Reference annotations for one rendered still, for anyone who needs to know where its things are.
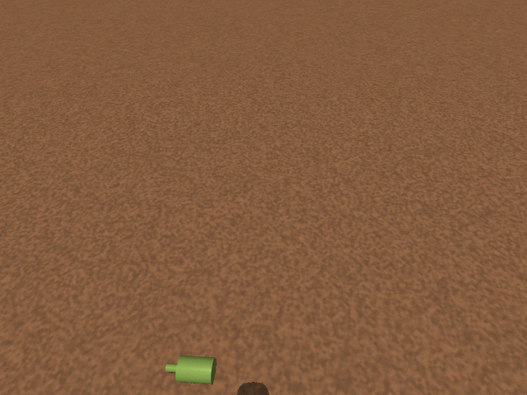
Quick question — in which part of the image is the bottle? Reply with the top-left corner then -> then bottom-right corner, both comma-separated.
166,355 -> 216,384

